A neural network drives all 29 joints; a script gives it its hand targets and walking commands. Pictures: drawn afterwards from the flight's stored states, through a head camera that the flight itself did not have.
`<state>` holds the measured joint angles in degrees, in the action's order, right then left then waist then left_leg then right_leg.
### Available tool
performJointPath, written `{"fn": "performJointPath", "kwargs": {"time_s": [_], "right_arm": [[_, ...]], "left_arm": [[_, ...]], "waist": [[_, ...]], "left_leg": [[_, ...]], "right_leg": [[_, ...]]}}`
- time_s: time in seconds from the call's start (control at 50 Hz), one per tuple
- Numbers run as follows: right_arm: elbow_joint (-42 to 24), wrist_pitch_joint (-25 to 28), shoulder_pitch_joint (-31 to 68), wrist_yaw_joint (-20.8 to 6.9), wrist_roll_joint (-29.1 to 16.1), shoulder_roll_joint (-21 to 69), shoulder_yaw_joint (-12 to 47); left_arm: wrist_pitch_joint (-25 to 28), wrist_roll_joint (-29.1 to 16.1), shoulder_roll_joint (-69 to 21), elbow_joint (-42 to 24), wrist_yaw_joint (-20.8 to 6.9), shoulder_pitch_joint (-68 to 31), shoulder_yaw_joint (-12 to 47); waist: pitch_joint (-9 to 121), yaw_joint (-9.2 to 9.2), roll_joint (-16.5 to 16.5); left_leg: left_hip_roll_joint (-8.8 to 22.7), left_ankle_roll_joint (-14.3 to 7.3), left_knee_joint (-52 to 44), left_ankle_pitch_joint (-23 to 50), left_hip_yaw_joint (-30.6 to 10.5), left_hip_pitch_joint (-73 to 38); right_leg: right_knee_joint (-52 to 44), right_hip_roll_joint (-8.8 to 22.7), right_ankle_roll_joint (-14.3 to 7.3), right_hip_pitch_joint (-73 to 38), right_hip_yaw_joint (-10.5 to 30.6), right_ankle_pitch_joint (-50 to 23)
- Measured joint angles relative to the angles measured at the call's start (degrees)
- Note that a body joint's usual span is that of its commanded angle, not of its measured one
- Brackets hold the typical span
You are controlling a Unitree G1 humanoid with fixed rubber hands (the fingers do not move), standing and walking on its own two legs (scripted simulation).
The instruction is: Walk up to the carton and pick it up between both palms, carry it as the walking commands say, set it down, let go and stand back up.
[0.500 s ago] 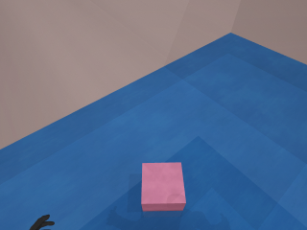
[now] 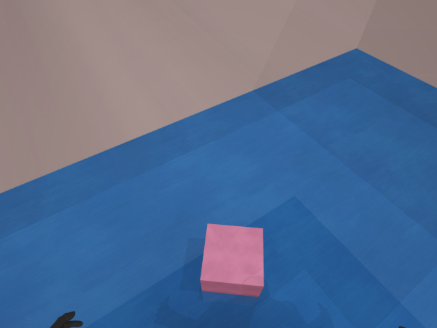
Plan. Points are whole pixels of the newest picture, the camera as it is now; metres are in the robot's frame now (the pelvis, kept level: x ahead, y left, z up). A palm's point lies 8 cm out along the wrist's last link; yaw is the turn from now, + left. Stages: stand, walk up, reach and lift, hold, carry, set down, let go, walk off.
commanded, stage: walk up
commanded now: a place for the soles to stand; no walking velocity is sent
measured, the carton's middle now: (232, 259) +0.50 -0.04 -0.68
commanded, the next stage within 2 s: reach and lift in 0.98 s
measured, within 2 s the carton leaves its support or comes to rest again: neither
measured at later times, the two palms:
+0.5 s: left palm out of the picture +0.11 +0.33 -0.08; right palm out of the picture +0.09 -0.32 -0.07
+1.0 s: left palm out of the picture +0.10 +0.33 -0.08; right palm out of the picture +0.10 -0.32 -0.08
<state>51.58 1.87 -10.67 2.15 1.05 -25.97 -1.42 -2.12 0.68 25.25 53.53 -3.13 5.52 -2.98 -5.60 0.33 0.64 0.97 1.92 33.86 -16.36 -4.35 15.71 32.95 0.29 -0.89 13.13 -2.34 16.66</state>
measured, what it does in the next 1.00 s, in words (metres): stands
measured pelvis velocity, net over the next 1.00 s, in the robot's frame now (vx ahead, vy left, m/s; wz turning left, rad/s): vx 0.00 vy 0.01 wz -0.05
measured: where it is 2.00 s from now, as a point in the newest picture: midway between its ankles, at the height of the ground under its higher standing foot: outside the picture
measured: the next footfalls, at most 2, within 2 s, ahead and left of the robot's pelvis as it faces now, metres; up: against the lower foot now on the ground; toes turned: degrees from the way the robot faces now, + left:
none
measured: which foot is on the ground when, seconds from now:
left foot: down 0.00-1.00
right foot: down 0.00-1.00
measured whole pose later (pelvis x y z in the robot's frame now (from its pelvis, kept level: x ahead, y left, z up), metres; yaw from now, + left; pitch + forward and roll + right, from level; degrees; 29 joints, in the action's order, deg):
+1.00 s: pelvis +0.00 +0.01 +0.02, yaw -3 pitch -1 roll +0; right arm 57.8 1.8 -5.5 0.5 1.2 -24.9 -0.6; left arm -1.0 0.6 24.5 58.8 -2.1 6.7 -1.7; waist -1.2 0.7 -0.2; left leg 1.8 1.8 22.3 -10.6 -1.5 11.1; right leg 22.6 -0.3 -0.2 10.1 0.4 11.8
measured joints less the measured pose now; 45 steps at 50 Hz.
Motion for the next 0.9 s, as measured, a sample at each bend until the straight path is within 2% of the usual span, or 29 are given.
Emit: {"fn": "performJointPath", "kwargs": {"time_s": [0.18,0.3,0.56,0.9], "right_arm": [[0.5,-0.3,3.7,-0.7,-0.4,0.0,0.0],[1.6,-0.3,3.8,-1.0,-0.3,0.3,0.1],[4.9,0.3,3.3,-1.5,0.1,0.8,1.1],[5.9,0.0,5.0,-1.6,0.0,1.2,0.9]], "left_arm": [[0.5,-0.2,-0.4,1.9,0.8,1.3,0.9],[1.0,-0.4,-0.3,2.1,1.0,0.1,1.2],[1.2,-0.4,-0.4,3.4,0.7,-0.4,1.2],[1.1,-0.3,-0.7,5.1,1.0,0.4,1.2]], "waist": [[2.7,1.17,-1.6],[3.2,0.78,-1.3],[3.6,-0.2,-0.1],[4.4,0.38,-0.8]], "left_leg": [[0.6,-0.2,-4.1,2.1,0.0,-1.5],[0.5,0.3,-6.3,3.5,0.3,-2.5],[0.3,-0.3,-10.2,5.6,2.0,-3.7],[0.5,-0.2,-11.3,5.8,2.5,-4.7]], "right_leg": [[-3.4,-0.6,-0.4,-1.3,-0.1,-0.5],[-5.5,-0.4,0.0,-2.1,0.2,-1.8],[-9.7,-0.1,1.0,-2.8,1.9,-4.6],[-10.4,-0.3,0.9,-3.5,2.4,-4.8]]}}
